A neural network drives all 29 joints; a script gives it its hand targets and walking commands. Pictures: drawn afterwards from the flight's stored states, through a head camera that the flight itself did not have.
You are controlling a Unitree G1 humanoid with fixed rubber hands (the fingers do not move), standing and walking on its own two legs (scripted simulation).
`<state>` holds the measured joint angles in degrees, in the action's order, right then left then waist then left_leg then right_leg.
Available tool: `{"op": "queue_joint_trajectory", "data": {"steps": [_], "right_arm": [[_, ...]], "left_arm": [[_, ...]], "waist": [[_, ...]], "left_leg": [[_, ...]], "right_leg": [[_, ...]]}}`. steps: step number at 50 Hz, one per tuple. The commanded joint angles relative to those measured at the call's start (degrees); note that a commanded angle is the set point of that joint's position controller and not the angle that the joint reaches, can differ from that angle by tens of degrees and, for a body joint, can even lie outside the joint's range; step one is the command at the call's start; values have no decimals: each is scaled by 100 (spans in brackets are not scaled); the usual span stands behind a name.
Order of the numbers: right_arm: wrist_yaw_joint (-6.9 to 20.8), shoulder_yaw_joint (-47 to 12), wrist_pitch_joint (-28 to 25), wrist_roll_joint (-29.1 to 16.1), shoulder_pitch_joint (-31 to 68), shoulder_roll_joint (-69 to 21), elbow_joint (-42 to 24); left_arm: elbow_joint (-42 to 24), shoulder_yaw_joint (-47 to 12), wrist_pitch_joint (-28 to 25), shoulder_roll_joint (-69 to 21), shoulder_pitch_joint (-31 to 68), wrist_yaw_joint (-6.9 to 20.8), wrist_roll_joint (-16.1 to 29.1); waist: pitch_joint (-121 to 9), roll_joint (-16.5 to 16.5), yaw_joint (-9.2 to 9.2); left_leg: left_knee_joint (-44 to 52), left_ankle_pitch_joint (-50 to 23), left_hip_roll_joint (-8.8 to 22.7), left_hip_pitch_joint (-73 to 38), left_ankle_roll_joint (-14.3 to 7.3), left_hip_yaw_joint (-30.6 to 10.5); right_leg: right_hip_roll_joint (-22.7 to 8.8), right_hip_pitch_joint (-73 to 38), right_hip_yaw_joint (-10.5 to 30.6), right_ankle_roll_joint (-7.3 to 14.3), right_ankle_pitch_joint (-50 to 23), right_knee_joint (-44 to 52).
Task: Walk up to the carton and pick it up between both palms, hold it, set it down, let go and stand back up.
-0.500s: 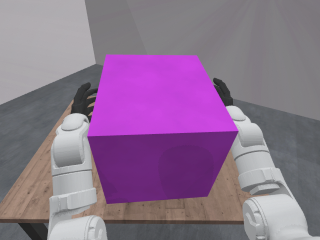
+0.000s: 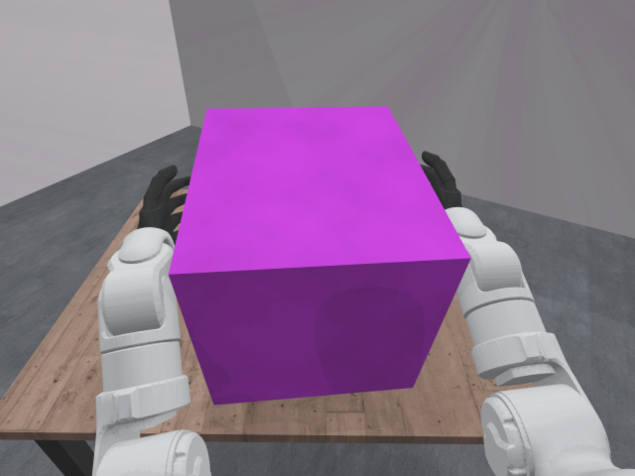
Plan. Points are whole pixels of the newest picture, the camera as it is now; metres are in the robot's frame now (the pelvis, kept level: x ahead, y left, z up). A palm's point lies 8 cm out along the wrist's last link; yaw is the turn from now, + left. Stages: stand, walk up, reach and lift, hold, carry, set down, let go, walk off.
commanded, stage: hold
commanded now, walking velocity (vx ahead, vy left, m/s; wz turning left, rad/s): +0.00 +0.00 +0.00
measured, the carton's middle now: (307, 244) +0.37 +0.00 +0.18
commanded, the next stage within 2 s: none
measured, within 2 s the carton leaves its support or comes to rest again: neither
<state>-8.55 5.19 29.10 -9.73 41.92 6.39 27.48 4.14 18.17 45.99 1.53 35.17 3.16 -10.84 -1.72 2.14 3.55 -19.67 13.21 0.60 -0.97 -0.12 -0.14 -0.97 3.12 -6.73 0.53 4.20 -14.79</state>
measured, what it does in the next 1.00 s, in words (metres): stands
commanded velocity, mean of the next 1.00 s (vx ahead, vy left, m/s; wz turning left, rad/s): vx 0.00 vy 0.00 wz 0.00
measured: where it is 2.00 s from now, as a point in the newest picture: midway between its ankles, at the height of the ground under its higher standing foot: outside the picture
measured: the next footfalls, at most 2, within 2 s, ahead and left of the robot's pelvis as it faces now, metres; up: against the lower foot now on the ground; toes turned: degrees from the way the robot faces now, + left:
none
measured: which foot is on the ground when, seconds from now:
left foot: down 0.00-1.00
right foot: down 0.00-1.00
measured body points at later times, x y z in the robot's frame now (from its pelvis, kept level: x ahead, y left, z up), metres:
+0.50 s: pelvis +0.00 +0.01 +0.00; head -0.06 +0.03 +0.44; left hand +0.36 +0.18 +0.21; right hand +0.37 -0.16 +0.22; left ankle -0.02 +0.11 -0.75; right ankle +0.05 -0.11 -0.75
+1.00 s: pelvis +0.00 +0.00 +0.00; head -0.06 +0.02 +0.45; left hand +0.37 +0.17 +0.22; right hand +0.38 -0.17 +0.22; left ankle -0.02 +0.11 -0.75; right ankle +0.05 -0.12 -0.75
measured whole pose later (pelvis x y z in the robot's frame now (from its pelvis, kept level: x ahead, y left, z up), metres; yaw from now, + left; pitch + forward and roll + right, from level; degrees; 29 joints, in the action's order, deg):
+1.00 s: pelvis +0.00 +0.00 +0.00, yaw +0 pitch -8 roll -1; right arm -8.9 3.3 28.4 -10.8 40.8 7.3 26.6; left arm 3.5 18.2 45.7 1.2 34.6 3.3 -11.0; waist -1.3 1.0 3.8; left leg -19.7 13.4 0.8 -1.5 -0.1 -0.2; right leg -0.7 2.4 -6.7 0.4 4.2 -14.3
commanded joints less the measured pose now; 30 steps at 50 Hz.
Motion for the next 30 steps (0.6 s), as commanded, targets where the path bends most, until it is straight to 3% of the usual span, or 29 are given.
{"op": "queue_joint_trajectory", "data": {"steps": [1, 5, 11, 17, 21, 25, 28, 30], "right_arm": [[865, -1909, -529, -584, 4567, -3240, -1623], [802, -2102, -536, -790, 4432, -3170, -1795], [730, -2161, -535, -811, 4389, -3072, -1987], [745, -2304, -464, -919, 4294, -3166, -2155], [760, -2285, -469, -928, 4459, -3155, -2420], [847, -2152, -491, -852, 4444, -3057, -2180], [903, -1966, -475, -723, 4328, -2982, -1783], [929, -2017, -511, -719, 4356, -3045, -1816]], "left_arm": [[-629, -2690, -404, -2698, 4458, 788, 774], [-805, -2779, -404, -2699, 4208, 774, 800], [-576, -2507, -317, -2636, 3684, 870, 649], [-1027, -2612, -331, -2606, 3905, 859, 707], [-1020, -2786, -319, -2696, 3917, 805, 814], [-1006, -2883, -312, -2752, 4084, 710, 814], [-953, -2923, -322, -2800, 4258, 705, 829], [-956, -2930, -327, -2801, 4235, 709, 849]], "waist": [[-2018, -473, 89], [-2301, -475, 144], [-2038, -260, 67], [-2032, -240, 44], [-2111, -332, 47], [-2048, -540, 48], [-1935, -617, 161], [-2040, -564, 155]], "left_leg": [[655, -728, -313, 1612, 163, 74], [386, -1629, -347, 1169, 282, 34], [410, -1666, -359, 1279, 239, 67], [347, -1989, -361, 1141, 286, 76], [361, -1816, -339, 1185, 293, 68], [454, -1483, -292, 1216, 295, 60], [580, -1172, -228, 1292, 315, 13], [535, -1302, -232, 1290, 306, 12]], "right_leg": [[306, -2139, 397, -90, -335, -291], [379, -2293, 372, -105, -1020, -349], [368, -2430, 386, -102, -1190, -297], [424, -2352, 343, -106, -1243, -315], [424, -2204, 376, -90, -1089, -307], [409, -1981, 369, -33, -626, -280], [406, -1906, 339, -23, -379, -287], [389, -2036, 372, -41, -591, -323]]}}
